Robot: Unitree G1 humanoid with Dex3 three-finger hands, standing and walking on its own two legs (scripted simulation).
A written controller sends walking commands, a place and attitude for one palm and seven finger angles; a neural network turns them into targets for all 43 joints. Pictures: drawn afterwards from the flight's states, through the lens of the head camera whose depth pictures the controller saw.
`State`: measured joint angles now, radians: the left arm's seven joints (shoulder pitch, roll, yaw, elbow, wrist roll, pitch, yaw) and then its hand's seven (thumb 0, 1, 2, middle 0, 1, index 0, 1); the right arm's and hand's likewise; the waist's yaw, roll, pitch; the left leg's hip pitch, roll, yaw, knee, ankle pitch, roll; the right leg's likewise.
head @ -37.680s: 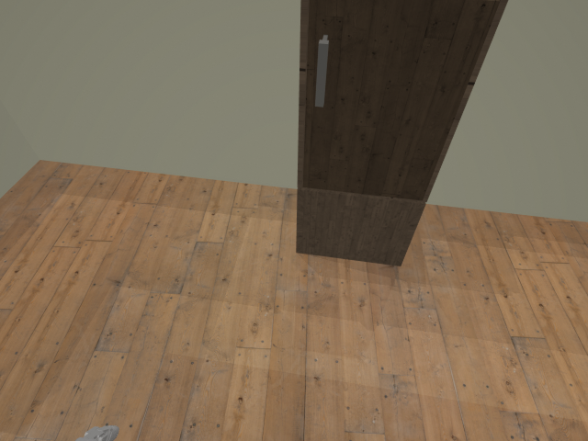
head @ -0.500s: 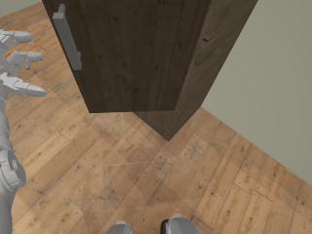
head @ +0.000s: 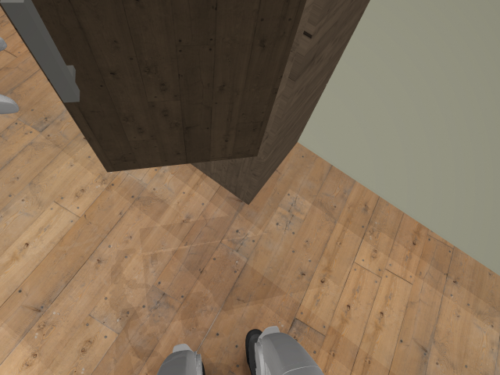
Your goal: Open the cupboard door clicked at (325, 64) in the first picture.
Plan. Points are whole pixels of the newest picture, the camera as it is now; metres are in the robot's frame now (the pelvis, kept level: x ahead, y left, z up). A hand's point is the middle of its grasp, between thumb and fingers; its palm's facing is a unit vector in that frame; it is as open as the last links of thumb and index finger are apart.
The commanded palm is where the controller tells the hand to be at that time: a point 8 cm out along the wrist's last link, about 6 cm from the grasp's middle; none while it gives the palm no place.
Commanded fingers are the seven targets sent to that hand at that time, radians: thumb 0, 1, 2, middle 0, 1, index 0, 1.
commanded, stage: move the hooked fingers beside the handle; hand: left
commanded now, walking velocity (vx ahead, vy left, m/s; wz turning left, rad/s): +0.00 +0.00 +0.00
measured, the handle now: (48, 43) +0.57 +0.23 +0.11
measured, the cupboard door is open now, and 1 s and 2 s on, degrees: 46 46 46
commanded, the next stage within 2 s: slide the fingers in behind the handle in 1.26 s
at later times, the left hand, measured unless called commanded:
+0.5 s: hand out of the picture +0.50 +0.29 +0.12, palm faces +0.06 -1.00 -0.01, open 14.0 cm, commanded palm +0.50 +0.33 +0.11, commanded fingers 0.00 -0.50 0.30 -0.30 -1.20 -0.30 -1.20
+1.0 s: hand out of the picture +0.52 +0.31 +0.11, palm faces +0.06 -1.00 -0.01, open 14.0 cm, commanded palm +0.50 +0.34 +0.10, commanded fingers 0.00 -0.50 0.30 -0.30 -1.20 -0.30 -1.20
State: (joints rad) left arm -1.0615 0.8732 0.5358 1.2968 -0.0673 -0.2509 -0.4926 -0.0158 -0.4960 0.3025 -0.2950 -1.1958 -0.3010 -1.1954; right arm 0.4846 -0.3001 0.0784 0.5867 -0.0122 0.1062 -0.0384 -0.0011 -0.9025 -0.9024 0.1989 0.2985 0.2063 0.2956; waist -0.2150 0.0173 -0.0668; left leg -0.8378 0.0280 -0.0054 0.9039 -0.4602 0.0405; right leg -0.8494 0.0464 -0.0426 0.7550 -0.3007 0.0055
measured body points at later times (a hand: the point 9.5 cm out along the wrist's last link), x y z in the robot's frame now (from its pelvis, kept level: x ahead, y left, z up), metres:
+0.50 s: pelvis +0.00 +0.00 +0.00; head +0.14 +0.04 +0.43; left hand +0.49 +0.35 +0.12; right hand +0.02 -0.27 -0.10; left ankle -0.03 +0.08 -0.69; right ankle +0.02 -0.13 -0.69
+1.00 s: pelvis +0.00 +0.00 +0.00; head +0.16 +0.04 +0.41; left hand +0.51 +0.36 +0.11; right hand -0.05 -0.26 -0.09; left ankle -0.03 +0.08 -0.69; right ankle +0.02 -0.13 -0.69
